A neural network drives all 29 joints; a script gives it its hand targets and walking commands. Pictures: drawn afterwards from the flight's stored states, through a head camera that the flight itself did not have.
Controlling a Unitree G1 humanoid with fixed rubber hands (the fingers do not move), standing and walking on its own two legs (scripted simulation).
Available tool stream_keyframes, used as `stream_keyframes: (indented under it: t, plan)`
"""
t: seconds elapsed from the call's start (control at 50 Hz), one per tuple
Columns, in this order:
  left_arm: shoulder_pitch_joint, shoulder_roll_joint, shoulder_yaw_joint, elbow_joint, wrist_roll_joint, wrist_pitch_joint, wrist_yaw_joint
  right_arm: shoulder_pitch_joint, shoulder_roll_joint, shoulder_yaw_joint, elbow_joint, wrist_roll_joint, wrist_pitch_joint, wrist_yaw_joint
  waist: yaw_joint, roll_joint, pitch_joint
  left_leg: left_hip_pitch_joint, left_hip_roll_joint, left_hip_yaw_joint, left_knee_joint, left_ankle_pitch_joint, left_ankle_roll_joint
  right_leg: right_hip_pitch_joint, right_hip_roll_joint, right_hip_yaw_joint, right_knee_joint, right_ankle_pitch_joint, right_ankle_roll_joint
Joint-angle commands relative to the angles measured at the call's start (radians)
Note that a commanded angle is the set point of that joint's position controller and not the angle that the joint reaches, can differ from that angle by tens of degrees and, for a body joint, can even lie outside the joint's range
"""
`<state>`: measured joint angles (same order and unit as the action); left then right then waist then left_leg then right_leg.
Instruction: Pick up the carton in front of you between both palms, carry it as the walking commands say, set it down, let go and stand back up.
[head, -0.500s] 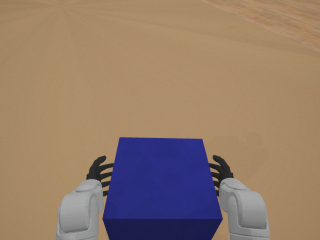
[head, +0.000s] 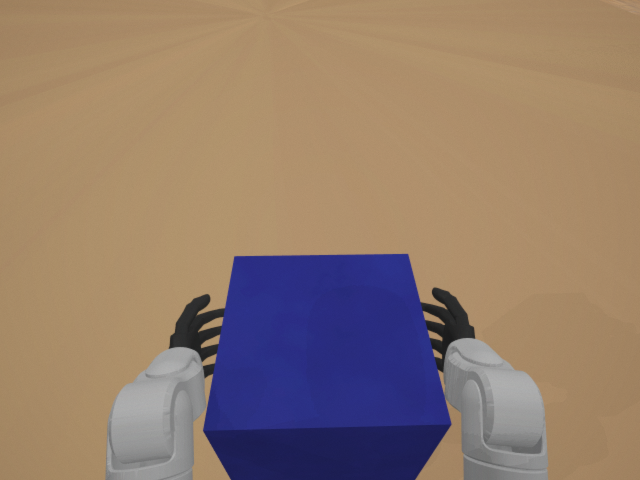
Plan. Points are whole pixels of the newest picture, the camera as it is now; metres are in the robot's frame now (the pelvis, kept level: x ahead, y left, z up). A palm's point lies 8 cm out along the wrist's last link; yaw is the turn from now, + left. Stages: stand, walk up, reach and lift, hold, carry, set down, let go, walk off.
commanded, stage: carry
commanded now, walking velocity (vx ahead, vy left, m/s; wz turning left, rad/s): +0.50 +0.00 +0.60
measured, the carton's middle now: (323, 381) +0.27 +0.01 +0.01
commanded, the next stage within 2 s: none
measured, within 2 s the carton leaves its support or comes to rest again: neither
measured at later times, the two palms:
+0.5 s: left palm (195, 200) +0.59 +0.24 +0.05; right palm (363, 185) +0.61 -0.06 +0.07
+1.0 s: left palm (226, 104) +0.92 +0.24 +0.08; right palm (351, 95) +0.97 -0.06 +0.07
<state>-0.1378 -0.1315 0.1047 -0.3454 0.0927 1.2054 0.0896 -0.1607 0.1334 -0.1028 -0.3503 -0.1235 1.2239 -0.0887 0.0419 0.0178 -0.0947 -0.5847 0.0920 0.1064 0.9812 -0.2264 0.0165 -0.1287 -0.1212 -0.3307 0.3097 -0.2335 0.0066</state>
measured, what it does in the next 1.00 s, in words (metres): walks ahead: left foot, then right foot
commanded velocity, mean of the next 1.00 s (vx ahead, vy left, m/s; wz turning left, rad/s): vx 0.50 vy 0.00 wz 0.02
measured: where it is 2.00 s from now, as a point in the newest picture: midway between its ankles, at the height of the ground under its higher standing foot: (291, 240)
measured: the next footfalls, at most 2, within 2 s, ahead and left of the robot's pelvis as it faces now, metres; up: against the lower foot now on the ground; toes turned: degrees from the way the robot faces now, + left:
left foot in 0.22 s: +0.34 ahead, +0.12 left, +0.00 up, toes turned +15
right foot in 0.76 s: +0.74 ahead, -0.02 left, +0.00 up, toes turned -4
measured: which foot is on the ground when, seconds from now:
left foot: up 0.00-0.20, down 0.22-0.78, up 0.80-1.00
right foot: down 0.00-0.24, up 0.26-0.74, down 0.76-1.00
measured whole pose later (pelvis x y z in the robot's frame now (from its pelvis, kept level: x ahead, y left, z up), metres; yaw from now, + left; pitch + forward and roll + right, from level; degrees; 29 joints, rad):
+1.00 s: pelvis +0.68 +0.05 +0.00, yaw +8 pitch +4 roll +1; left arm -0.14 -0.13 0.10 -0.36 0.09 1.19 0.09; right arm -0.16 0.13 -0.10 -0.35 -0.12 1.20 -0.08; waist 0.02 0.02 -0.03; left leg -0.56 0.11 0.07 0.97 -0.23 0.00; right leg -0.22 -0.02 -0.22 0.30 -0.15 -0.08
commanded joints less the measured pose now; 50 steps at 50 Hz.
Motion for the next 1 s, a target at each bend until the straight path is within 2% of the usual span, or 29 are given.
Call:
stream_keyframes:
  t: [0.0, 0.06, 0.1, 0.16, 0.18, 0.2, 0.22, 0.24, 0.26, 0.28, 0.3, 0.34, 0.4, 0.46, 0.52, 0.6, 0.66, 0.7, 0.72, 0.74, 0.76, 0.78, 0.8, 0.82, 0.84, 0.86, 0.88, 0.92, 0.98]
  plan:
    - [-0.463, -0.883, -0.707, -0.079, -0.429, 0.005, -0.276, -0.403, 0.883, 0.699, -0.043, 0.359, -0.012, 0.220, -0.017, -0.163, -0.139, -0.152, 0.020, 0.011, -0.119, 0.087, -0.003, 0.268, -0.250, 0.139, -0.129, 0.261, -0.064]
    - [-0.422, -0.866, -0.696, -0.049, -0.409, 0.009, -0.281, -0.372, 0.879, 0.701, -0.021, 0.354, -0.007, 0.221, -0.018, -0.172, -0.084, -0.077, -0.021, 0.088, -0.312, 0.157, 0.012, 0.258, -0.203, 0.026, -0.124, 0.371, -0.044]
    - [-0.424, -0.865, -0.694, -0.050, -0.401, 0.008, -0.281, -0.396, 0.880, 0.711, -0.033, 0.368, -0.008, 0.227, -0.020, -0.201, -0.052, 0.002, -0.058, 0.137, -0.412, 0.212, 0.031, 0.264, -0.181, -0.018, -0.122, 0.488, -0.026]
    - [-0.428, -0.858, -0.693, -0.067, -0.400, 0.006, -0.281, -0.413, 0.894, 0.717, -0.040, 0.387, -0.012, 0.235, -0.038, -0.261, -0.118, 0.205, -0.127, 0.186, -0.437, 0.201, 0.064, 0.308, -0.175, -0.059, 0.071, 0.911, 0.004]
    - [-0.436, -0.856, -0.696, -0.070, -0.400, 0.006, -0.282, -0.398, 0.899, 0.712, -0.030, 0.387, -0.015, 0.236, -0.057, -0.252, -0.181, 0.349, -0.157, 0.205, -0.503, 0.194, 0.071, 0.291, -0.154, -0.077, 0.238, 0.938, 0.021]
    - [-0.450, -0.851, -0.702, -0.068, -0.397, 0.003, -0.284, -0.401, 0.902, 0.711, -0.032, 0.386, -0.018, 0.239, -0.077, -0.190, -0.234, 0.534, -0.158, 0.185, -0.573, 0.156, 0.056, 0.193, -0.121, -0.070, 0.444, 0.777, 0.045]
    - [-0.462, -0.861, -0.715, -0.063, -0.397, 0.006, -0.282, -0.397, 0.900, 0.709, -0.018, 0.385, -0.019, 0.247, -0.077, -0.015, -0.311, 0.806, 0.098, -0.197, -0.557, 0.121, 0.140, -0.113, -0.074, 0.008, 0.706, 0.371, 0.089]
    - [-0.441, -0.859, -0.712, -0.070, -0.395, 0.003, -0.280, -0.393, 0.913, 0.714, 0.007, 0.395, -0.028, 0.254, -0.060, 0.231, -0.373, 0.940, 0.284, -0.583, -0.693, 0.161, 0.270, -0.377, 0.068, 0.125, 0.960, -0.250, 0.114]
    - [-0.444, -0.880, -0.717, -0.057, -0.384, -0.008, -0.278, -0.408, 0.920, 0.723, -0.011, 0.418, -0.036, 0.260, -0.061, 0.157, -0.320, 0.915, 0.282, -0.555, -0.720, 0.324, 0.267, -0.473, 0.042, 0.272, 1.066, -0.280, 0.084]
    - [-0.443, -0.909, -0.718, -0.051, -0.380, -0.020, -0.278, -0.412, 0.955, 0.730, -0.018, 0.427, -0.047, 0.265, -0.064, 0.102, -0.305, 0.858, 0.260, -0.440, -0.693, 0.461, 0.229, -0.487, 0.010, 0.308, 1.056, -0.245, 0.051]
    - [-0.447, -0.947, -0.727, -0.050, -0.381, -0.032, -0.277, -0.423, 0.982, 0.738, -0.026, 0.433, -0.058, 0.269, -0.061, 0.025, -0.282, 0.782, 0.240, -0.335, -0.674, 0.549, 0.187, -0.473, -0.017, 0.322, 0.977, -0.188, 0.028]
    - [-0.435, -0.981, -0.741, -0.049, -0.382, -0.053, -0.271, -0.414, 1.004, 0.743, -0.032, 0.436, -0.074, 0.274, -0.050, 0.045, -0.294, 0.705, 0.205, -0.222, -0.710, 0.451, 0.132, -0.409, -0.038, 0.326, 0.827, -0.091, 0.013]
    - [-0.377, -0.996, -0.759, -0.043, -0.366, -0.077, -0.258, -0.357, 0.997, 0.735, -0.031, 0.432, -0.087, 0.285, -0.049, 0.097, -0.287, 0.708, 0.186, -0.156, -0.757, 0.423, 0.129, -0.453, -0.014, 0.270, 0.711, -0.037, 0.022]
    - [-0.369, -0.980, -0.775, -0.074, -0.359, -0.086, -0.245, -0.333, 0.963, 0.728, -0.047, 0.431, -0.092, 0.293, -0.051, 0.115, -0.231, 0.735, 0.168, -0.109, -0.793, 0.403, 0.127, -0.543, -0.009, 0.231, 0.591, 0.052, 0.039]
    - [-0.402, -0.937, -0.781, -0.134, -0.371, -0.073, -0.238, -0.348, 0.912, 0.722, -0.094, 0.431, -0.084, 0.289, -0.053, 0.107, -0.157, 0.737, 0.140, -0.064, -0.815, 0.417, 0.120, -0.578, 0.000, 0.200, 0.467, 0.142, 0.046]
    - [-0.407, -0.856, -0.760, -0.142, -0.380, -0.025, -0.237, -0.336, 0.833, 0.693, -0.098, 0.409, -0.046, 0.271, -0.057, 0.104, -0.073, 0.721, 0.119, -0.011, -0.815, 0.507, 0.111, -0.537, 0.036, 0.149, 0.293, 0.228, 0.018]
    - [-0.422, -0.820, -0.740, -0.120, -0.383, 0.009, -0.242, -0.346, 0.799, 0.677, -0.087, 0.399, -0.016, 0.260, -0.057, 0.123, -0.037, 0.723, 0.126, 0.017, -0.794, 0.656, 0.091, -0.433, 0.069, 0.120, 0.185, 0.283, -0.020]
    - [-0.421, -0.809, -0.722, -0.100, -0.381, 0.023, -0.244, -0.375, 0.788, 0.675, -0.091, 0.400, 0.000, 0.257, -0.045, 0.152, -0.101, 0.735, 0.117, 0.056, -0.651, 0.861, 0.063, -0.251, 0.123, 0.082, 0.160, 0.245, -0.037]
    - [-0.416, -0.810, -0.713, -0.087, -0.379, 0.026, -0.244, -0.396, 0.785, 0.678, -0.093, 0.405, 0.007, 0.258, -0.027, 0.137, -0.156, 0.689, 0.089, 0.104, -0.486, 0.877, 0.036, -0.081, 0.161, 0.042, 0.113, 0.225, -0.037]
    - [-0.430, -0.808, -0.705, -0.088, -0.378, 0.028, -0.247, -0.418, 0.783, 0.686, -0.091, 0.408, 0.011, 0.258, -0.007, 0.074, -0.215, 0.532, 0.058, 0.106, -0.276, 0.675, 0.011, 0.139, 0.103, 0.105, 0.107, 0.153, -0.030]
    - [-0.449, -0.795, -0.689, -0.067, -0.366, 0.028, -0.252, -0.442, 0.807, 0.705, -0.095, 0.417, 0.020, 0.256, -0.009, -0.147, -0.361, 0.194, -0.016, 0.053, 0.065, 0.307, -0.026, 0.462, -0.227, 0.589, 0.096, -0.051, -0.174]
    - [-0.414, -0.840, -0.691, -0.032, -0.375, 0.022, -0.253, -0.441, 0.794, 0.693, -0.103, 0.411, 0.020, 0.260, -0.012, -0.335, -0.382, 0.038, -0.152, -0.024, 0.278, -0.215, -0.021, 0.461, -0.320, 0.887, -0.085, 0.017, -0.254]
    - [-0.419, -0.860, -0.688, -0.046, -0.387, 0.017, -0.257, -0.458, 0.831, 0.706, -0.074, 0.415, 0.013, 0.262, -0.013, -0.242, -0.344, -0.023, -0.076, -0.124, 0.390, -0.208, 0.009, 0.408, -0.308, 0.775, -0.073, 0.105, -0.247]
    - [-0.436, -0.902, -0.700, -0.046, -0.387, 0.009, -0.259, -0.472, 0.864, 0.714, -0.069, 0.422, 0.003, 0.264, -0.010, -0.143, -0.330, -0.035, -0.029, -0.129, 0.381, -0.170, 0.023, 0.346, -0.267, 0.665, -0.050, 0.200, -0.216]
    - [-0.460, -0.928, -0.705, -0.058, -0.391, 0.002, -0.261, -0.481, 0.899, 0.720, -0.067, 0.426, -0.008, 0.266, -0.019, -0.068, -0.292, -0.013, 0.011, -0.131, 0.317, -0.114, 0.023, 0.250, -0.245, 0.563, -0.060, 0.249, -0.182]
    - [-0.483, -0.947, -0.714, -0.068, -0.398, -0.006, -0.262, -0.484, 0.925, 0.723, -0.066, 0.425, -0.018, 0.265, -0.028, -0.061, -0.279, 0.020, 0.040, -0.135, 0.229, -0.065, 0.020, 0.178, -0.222, 0.494, -0.089, 0.182, -0.149]
    - [-0.492, -0.959, -0.720, -0.077, -0.408, -0.012, -0.265, -0.482, 0.940, 0.726, -0.065, 0.424, -0.025, 0.263, -0.030, -0.073, -0.272, 0.046, 0.041, -0.113, 0.171, -0.034, 0.012, 0.134, -0.201, 0.443, -0.116, 0.112, -0.132]
    - [-0.475, -0.954, -0.724, -0.089, -0.412, -0.018, -0.270, -0.450, 0.954, 0.732, -0.055, 0.410, -0.038, 0.255, -0.028, -0.115, -0.260, 0.042, 0.037, -0.073, 0.061, -0.005, -0.009, 0.113, -0.178, 0.380, -0.158, 0.058, -0.130]
    - [-0.459, -0.927, -0.723, -0.107, -0.415, -0.017, -0.278, -0.427, 0.947, 0.736, -0.070, 0.395, -0.044, 0.241, -0.026, -0.139, -0.217, -0.021, 0.039, -0.024, -0.105, 0.048, -0.042, 0.145, -0.162, 0.326, -0.192, 0.089, -0.146]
